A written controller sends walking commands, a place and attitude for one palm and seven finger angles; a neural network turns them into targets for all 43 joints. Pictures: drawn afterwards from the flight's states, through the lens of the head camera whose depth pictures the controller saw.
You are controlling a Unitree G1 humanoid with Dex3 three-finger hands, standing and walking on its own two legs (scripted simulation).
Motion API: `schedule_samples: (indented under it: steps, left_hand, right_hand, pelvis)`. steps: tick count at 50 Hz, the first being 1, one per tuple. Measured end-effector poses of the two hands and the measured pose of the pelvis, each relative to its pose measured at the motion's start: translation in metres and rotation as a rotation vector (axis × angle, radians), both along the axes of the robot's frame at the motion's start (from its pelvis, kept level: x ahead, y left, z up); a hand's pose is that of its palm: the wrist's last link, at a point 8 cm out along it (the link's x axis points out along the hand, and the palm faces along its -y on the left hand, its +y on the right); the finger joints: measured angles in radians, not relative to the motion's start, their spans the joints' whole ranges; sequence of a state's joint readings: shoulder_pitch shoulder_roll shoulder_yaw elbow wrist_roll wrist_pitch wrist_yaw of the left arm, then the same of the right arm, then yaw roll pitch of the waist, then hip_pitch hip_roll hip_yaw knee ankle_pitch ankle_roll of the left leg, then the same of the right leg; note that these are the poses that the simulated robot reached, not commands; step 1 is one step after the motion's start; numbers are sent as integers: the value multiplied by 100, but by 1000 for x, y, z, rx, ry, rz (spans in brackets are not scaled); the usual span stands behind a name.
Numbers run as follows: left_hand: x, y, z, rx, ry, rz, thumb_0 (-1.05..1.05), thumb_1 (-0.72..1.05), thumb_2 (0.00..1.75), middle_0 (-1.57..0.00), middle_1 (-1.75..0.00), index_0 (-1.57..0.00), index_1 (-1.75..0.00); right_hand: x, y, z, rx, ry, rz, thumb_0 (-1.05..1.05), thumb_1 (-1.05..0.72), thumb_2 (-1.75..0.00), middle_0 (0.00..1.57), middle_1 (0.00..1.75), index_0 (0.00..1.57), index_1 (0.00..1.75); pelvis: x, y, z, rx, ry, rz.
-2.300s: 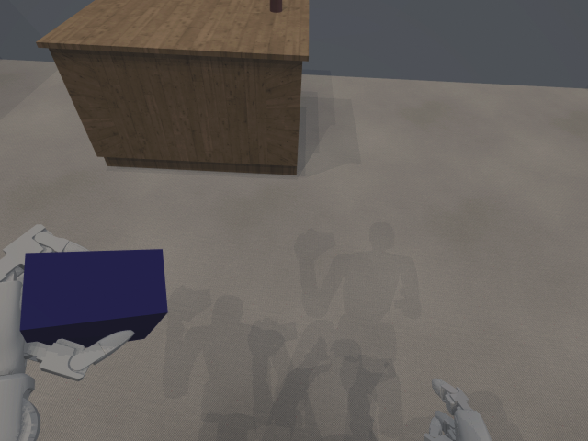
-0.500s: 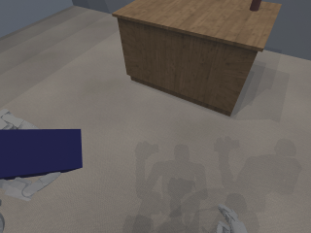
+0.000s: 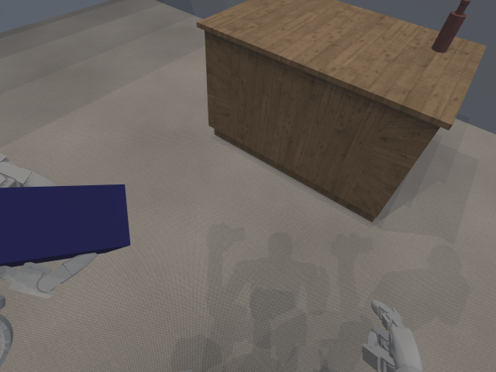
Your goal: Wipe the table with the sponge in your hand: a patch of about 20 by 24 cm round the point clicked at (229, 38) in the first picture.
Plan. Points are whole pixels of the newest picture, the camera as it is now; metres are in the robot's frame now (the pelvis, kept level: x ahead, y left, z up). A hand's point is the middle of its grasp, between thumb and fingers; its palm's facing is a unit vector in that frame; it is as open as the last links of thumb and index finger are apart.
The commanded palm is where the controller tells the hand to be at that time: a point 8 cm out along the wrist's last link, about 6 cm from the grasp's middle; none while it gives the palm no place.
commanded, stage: walk to a spot facing it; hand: left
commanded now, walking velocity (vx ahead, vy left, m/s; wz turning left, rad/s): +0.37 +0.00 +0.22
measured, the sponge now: (78, 226) +0.24 +0.21 +0.18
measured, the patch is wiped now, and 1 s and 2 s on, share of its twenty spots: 0.00 0.00 0.00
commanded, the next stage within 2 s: turn to face it in 1.62 s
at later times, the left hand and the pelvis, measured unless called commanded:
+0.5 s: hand (122, 173) +0.31 +0.19 +0.18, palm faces +0.49 -0.74 -0.45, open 10.1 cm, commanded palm +0.24 +0.23 +0.19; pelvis +0.14 -0.07 +0.02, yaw +10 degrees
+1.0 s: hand (106, 106) +0.41 +0.23 +0.21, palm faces +0.61 -0.65 -0.45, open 10.1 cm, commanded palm +0.35 +0.27 +0.19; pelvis +0.28 -0.05 +0.01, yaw +17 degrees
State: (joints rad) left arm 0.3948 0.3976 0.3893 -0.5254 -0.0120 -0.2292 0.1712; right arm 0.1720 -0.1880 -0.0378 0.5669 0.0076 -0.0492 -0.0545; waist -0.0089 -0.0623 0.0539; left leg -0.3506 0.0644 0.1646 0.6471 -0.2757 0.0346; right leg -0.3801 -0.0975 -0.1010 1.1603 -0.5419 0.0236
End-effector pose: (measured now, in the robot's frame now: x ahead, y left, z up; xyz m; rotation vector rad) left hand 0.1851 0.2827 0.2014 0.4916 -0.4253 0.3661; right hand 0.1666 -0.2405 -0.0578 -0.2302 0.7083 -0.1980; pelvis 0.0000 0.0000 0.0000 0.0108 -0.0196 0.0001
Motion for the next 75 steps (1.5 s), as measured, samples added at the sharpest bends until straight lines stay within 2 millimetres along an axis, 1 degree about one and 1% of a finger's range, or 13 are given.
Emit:
schedule_samples:
  steps: [5, 10, 17, 24, 29, 34, 41, 47, 52, 57, 65, 70, 75]
  left_hand:
    - [16, -15, 13, -4, 40, 5, -1, -50, 98, -75, -132, -76, -133]
    - [23, -38, 27, 63, 84, 30, -1, -50, 98, -75, -132, -76, -133]
    - [48, -49, 3, 36, 151, 194, -1, -50, 98, -75, -132, -76, -133]
    - [79, -61, -3, -28, 204, 191, -1, -50, 98, -75, -133, -76, -133]
    - [101, -59, 17, 33, 150, 167, -1, -50, 99, -75, -133, -76, -133]
    - [119, -37, 24, 58, 83, 212, -1, -50, 99, -75, -133, -76, -133]
    - [162, -3, 0, 22, 24, 241, -1, -50, 99, -75, -133, -76, -133]
    - [175, -12, 15, 26, 54, 253, -1, -50, 99, -75, -133, -76, -133]
    - [175, -29, 28, 82, 78, 329, -1, -50, 99, -75, -133, -76, -133]
    - [190, -26, 7, 15, 93, 462, -1, -50, 99, -75, -133, -76, -133]
    - [229, -11, -10, -96, 166, 477, -1, -50, 99, -75, -133, -76, -133]
    - [246, 7, 9, -8, 76, 435, -1, -50, 99, -75, -133, -76, -133]
    - [257, 40, 12, 93, -2, 440, -1, -50, 99, -75, -133, -76, -133]
  right_hand:
    - [22, 33, -6, 123, 23, 74, 1, -91, -90, 20, 29, 20, 30]
    - [41, 39, -23, 194, 81, 134, 1, -90, -90, 20, 30, 20, 30]
    - [89, -7, -58, 151, 169, 188, 2, -90, -90, 20, 30, 20, 30]
    - [146, -60, -24, 16, 155, 174, 2, -91, -90, 20, 29, 20, 30]
    - [187, -70, -4, -49, 128, 180, 2, -91, -90, 19, 29, 20, 30]
    - [227, -48, -1, -62, 109, 200, 2, -91, -90, 19, 29, 19, 30]
    - [277, 19, -20, 43, 48, 246, 1, -91, -90, 19, 29, 19, 30]
    - [298, 64, -16, 162, 70, 352, 1, -90, -90, 20, 29, 20, 30]
    - [327, 66, -28, 185, 103, 423, 1, -90, -90, 20, 30, 20, 30]
    - [374, 43, -49, 108, 155, 477, 1, -90, -90, 20, 30, 20, 30]
    - [449, 19, -12, -51, 126, 471, 2, -91, -90, 20, 29, 20, 30]
    - [488, 39, 5, -113, 74, 477, 2, -91, -90, 19, 29, 20, 30]
    - [515, 85, -5, -57, 6, 468, 1, -91, -90, 19, 29, 19, 30]
  pelvis:
    - [24, -9, 12, -17, 19, 16]
    - [54, -27, 16, -19, 25, 46]
    - [93, -59, 1, 8, -2, 120]
    - [130, -70, 18, 32, 9, 168]
    - [158, -69, 22, 34, 26, 201]
    - [193, -54, 15, 31, 35, 213]
    - [230, -35, -5, 20, -6, 243]
    - [260, -42, 9, -16, 10, 281]
    - [296, -52, 11, -29, 15, 319]
    - [327, -62, 1, -7, 4, 391]
    - [367, -50, 18, 24, 14, 456]
    - [391, -28, 11, 16, 31, 483]
    - [407, -3, -8, -4, -2, 503]
